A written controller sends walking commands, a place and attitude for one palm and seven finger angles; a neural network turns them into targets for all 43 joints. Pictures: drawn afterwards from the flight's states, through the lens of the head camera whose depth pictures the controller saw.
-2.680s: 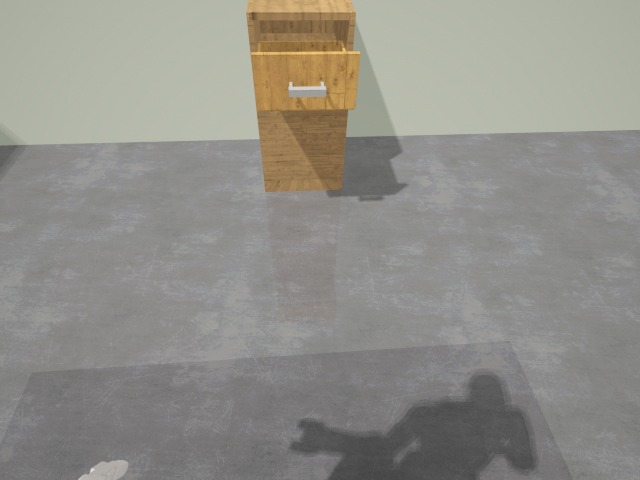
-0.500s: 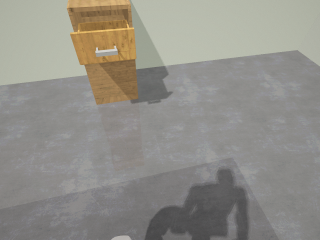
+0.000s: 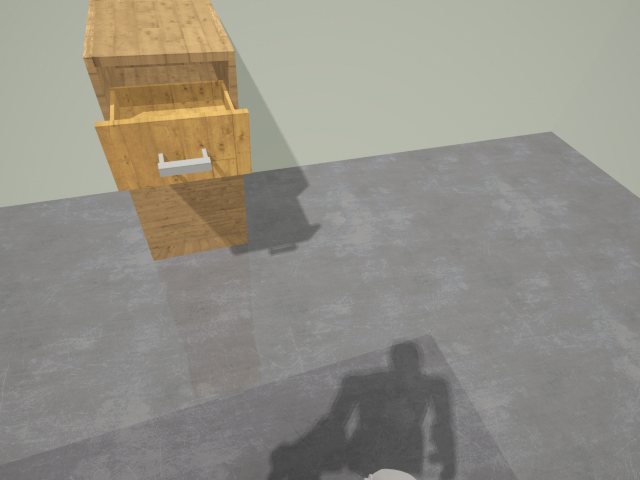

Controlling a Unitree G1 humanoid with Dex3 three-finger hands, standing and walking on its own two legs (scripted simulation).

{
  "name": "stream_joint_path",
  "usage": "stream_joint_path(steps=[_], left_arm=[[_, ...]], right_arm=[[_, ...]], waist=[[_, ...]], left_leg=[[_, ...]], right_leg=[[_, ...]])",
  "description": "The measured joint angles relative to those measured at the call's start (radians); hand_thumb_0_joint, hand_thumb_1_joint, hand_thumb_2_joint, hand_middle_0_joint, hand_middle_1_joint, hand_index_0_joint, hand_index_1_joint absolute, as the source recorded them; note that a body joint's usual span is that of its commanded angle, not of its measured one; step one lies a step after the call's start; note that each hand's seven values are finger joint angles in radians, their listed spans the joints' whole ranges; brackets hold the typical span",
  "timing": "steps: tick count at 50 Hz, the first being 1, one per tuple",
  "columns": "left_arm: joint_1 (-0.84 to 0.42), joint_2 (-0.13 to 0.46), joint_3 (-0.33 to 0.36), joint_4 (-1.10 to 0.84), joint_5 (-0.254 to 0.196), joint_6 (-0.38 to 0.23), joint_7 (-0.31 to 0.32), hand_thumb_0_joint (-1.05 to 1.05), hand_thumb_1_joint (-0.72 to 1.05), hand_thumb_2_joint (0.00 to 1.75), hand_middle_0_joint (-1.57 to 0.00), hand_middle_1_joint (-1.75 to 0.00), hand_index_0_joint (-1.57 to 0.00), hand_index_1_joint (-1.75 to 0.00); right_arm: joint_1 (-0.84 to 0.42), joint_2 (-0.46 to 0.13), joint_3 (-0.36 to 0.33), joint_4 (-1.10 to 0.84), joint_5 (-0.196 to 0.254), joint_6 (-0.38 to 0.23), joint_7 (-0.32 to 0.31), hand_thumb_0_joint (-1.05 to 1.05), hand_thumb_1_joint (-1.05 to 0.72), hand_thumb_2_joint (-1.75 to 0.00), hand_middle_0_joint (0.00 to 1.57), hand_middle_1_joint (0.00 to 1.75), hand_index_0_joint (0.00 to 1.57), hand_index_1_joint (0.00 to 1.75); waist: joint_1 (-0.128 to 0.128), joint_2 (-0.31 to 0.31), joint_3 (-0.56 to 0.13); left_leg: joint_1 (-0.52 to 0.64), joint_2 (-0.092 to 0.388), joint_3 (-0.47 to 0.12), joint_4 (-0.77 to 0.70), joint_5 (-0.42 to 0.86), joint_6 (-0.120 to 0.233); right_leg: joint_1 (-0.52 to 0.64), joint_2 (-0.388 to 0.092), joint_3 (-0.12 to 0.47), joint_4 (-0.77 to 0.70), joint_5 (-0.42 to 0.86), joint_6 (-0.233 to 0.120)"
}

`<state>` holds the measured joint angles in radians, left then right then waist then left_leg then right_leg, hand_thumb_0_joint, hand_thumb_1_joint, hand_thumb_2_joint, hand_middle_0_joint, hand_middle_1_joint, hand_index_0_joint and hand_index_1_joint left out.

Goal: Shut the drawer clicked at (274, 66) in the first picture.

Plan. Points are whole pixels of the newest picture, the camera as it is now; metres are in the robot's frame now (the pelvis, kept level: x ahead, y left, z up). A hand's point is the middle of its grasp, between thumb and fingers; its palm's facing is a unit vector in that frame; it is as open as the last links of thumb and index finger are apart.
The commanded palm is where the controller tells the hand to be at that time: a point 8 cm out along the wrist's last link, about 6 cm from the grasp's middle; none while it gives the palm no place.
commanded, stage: walk to a spot facing it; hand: left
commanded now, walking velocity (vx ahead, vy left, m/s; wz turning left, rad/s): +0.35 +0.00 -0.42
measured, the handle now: (184, 161) +0.78 +0.37 -0.10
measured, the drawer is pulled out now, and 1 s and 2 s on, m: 0.28 0.28 0.28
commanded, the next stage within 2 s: turn to face it in 0.38 s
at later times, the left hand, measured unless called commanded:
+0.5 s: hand (280, 363) +0.35 +0.08 -0.18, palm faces -0.16 -0.97 -0.18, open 7.4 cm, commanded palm none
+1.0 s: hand (245, 371) +0.34 +0.14 -0.20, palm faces +0.12 -0.98 -0.18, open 7.4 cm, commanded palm none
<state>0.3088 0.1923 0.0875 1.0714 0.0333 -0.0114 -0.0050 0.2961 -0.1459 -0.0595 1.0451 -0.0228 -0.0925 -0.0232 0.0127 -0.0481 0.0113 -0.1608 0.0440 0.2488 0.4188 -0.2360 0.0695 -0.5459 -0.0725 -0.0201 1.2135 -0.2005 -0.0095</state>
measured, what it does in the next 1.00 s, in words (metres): walks ahead: right foot, then left foot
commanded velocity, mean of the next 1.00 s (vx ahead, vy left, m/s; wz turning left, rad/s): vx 0.14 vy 0.00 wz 0.16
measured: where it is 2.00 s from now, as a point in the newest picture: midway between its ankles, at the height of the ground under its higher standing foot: (330, 459)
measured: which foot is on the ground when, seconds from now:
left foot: down 0.00-0.38, up 0.40-0.86, down 0.88-1.00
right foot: up 0.00-0.38, down 0.40-0.88, up 0.90-1.00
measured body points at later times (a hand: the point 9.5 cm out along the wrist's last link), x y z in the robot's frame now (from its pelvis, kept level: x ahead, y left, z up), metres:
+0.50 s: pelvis +0.21 -0.07 -0.02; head +0.23 -0.08 +0.43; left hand +0.35 +0.13 -0.17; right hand +0.08 -0.26 -0.18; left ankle +0.10 +0.07 -0.63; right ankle +0.26 -0.14 -0.74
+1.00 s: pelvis +0.32 -0.05 -0.02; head +0.35 -0.02 +0.43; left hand +0.33 +0.19 -0.19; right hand +0.41 -0.28 -0.15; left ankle +0.38 +0.03 -0.74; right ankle +0.28 -0.18 -0.67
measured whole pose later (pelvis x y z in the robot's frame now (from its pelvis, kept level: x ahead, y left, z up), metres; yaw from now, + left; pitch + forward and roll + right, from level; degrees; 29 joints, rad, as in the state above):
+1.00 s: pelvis +0.32 -0.05 -0.02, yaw +3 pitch -2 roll -2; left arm 0.24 0.20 0.07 1.01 0.01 0.04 0.02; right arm 0.17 -0.17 -0.04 0.95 -0.03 0.02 0.00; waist 0.00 -0.03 0.10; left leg -0.37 0.02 0.10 0.64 -0.24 0.08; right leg -0.40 -0.07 -0.10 1.12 -0.53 0.05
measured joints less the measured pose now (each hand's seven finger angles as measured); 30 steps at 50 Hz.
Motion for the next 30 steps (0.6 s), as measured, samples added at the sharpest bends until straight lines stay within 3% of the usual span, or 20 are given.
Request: stream_joint_path(steps=[5, 10, 15, 19, 20, 22, 24, 26, 30], left_arm=[[-0.044, 0.0, 0.005, -0.024, 0.002, 0.019, -0.007, 0.01, 0.91, 0.9, -0.2, -0.29, -0.2, -0.3], [-0.092, -0.016, -0.005, -0.028, 0.0, 0.036, -0.019, 0.01, 0.91, 0.9, -0.2, -0.29, -0.2, -0.3], [-0.159, -0.037, -0.018, -0.045, -0.004, 0.035, -0.025, 0.01, 0.91, 0.9, -0.2, -0.3, -0.2, -0.3], [-0.198, -0.043, -0.025, -0.078, -0.003, 0.0, -0.026, 0.01, 0.91, 0.9, -0.2, -0.3, -0.2, -0.3], [-0.198, -0.036, -0.024, -0.086, -0.001, -0.019, -0.025, 0.01, 0.91, 0.9, -0.2, -0.3, -0.2, -0.3], [-0.198, -0.031, -0.02, -0.091, -0.012, -0.044, -0.014, 0.01, 0.91, 0.9, -0.2, -0.3, -0.2, -0.3], [-0.182, -0.03, -0.022, -0.083, -0.022, -0.046, -0.002, 0.01, 0.91, 0.9, -0.2, -0.3, -0.2, -0.3], [-0.154, -0.031, -0.023, -0.067, -0.028, -0.048, 0.012, 0.0, 0.91, 0.9, -0.2, -0.3, -0.2, -0.3], [-0.116, -0.019, -0.025, -0.036, -0.021, -0.052, 0.032, -0.01, 0.94, 0.9, -0.2, -0.3, -0.2, -0.3]], right_arm=[[0.092, 0.015, 0.014, 0.054, 0.002, 0.01, 0.0, -0.01, -0.94, -0.9, 0.19, 0.3, 0.2, 0.3], [0.163, 0.041, 0.026, 0.088, -0.003, 0.014, 0.002, 0.0, -0.92, -0.9, 0.19, 0.3, 0.2, 0.3], [0.212, 0.054, 0.032, 0.109, -0.012, 0.022, 0.006, 0.0, -0.92, -0.9, 0.19, 0.3, 0.2, 0.3], [0.243, 0.057, 0.03, 0.128, -0.01, 0.037, 0.011, 0.0, -0.91, -0.9, 0.2, 0.3, 0.2, 0.3], [0.25, 0.062, 0.03, 0.132, -0.004, 0.045, 0.015, 0.0, -0.91, -0.9, 0.2, 0.3, 0.2, 0.3], [0.214, 0.059, 0.029, 0.133, 0.007, 0.064, 0.019, 0.0, -0.91, -0.9, 0.2, 0.3, 0.21, 0.3], [0.16, 0.046, 0.019, 0.113, 0.011, 0.073, 0.016, 0.0, -0.91, -0.9, 0.2, 0.3, 0.21, 0.3], [0.098, 0.028, 0.012, 0.08, 0.005, 0.075, 0.01, 0.01, -0.91, -0.9, 0.2, 0.3, 0.2, 0.3], [-0.008, 0.0, 0.006, 0.005, -0.001, 0.072, 0.002, 0.0, -0.91, -0.9, 0.19, 0.3, 0.2, 0.3]], waist=[[-0.006, -0.002, 0.001], [-0.038, 0.013, 0.025], [-0.081, 0.035, 0.059], [-0.085, 0.059, 0.075], [-0.077, 0.049, 0.071], [-0.062, 0.041, 0.08], [-0.058, 0.042, 0.08], [-0.057, 0.049, 0.066], [-0.07, 0.074, 0.032]], left_leg=[[0.098, -0.017, 0.039, -0.08, -0.022, -0.009], [0.182, -0.012, 0.073, -0.11, -0.071, -0.032], [0.248, 0.01, 0.108, -0.095, -0.145, -0.074], [0.253, 0.075, 0.128, 0.058, -0.252, -0.115], [0.211, 0.099, 0.12, 0.19, -0.271, -0.113], [0.059, 0.105, -0.013, 0.567, -0.29, -0.104], [-0.082, 0.091, -0.114, 0.814, -0.234, -0.091], [-0.199, 0.093, -0.161, 0.88, -0.164, -0.087], [-0.358, 0.102, -0.206, 0.769, -0.084, -0.097]], right_leg=[[-0.082, -0.028, -0.005, -0.091, 0.082, 0.019], [-0.069, -0.037, -0.056, -0.277, 0.096, 0.018], [-0.013, -0.011, -0.103, -0.457, 0.039, -0.016], [0.092, 0.047, -0.148, -0.587, -0.005, -0.066], [0.116, 0.051, -0.149, -0.607, 0.038, -0.087], [0.12, 0.067, -0.142, -0.543, -0.007, -0.103], [0.172, 0.086, -0.136, -0.563, -0.048, -0.103], [0.227, 0.103, -0.128, -0.628, -0.038, -0.089], [0.317, 0.117, -0.139, -0.74, -0.019, -0.092]])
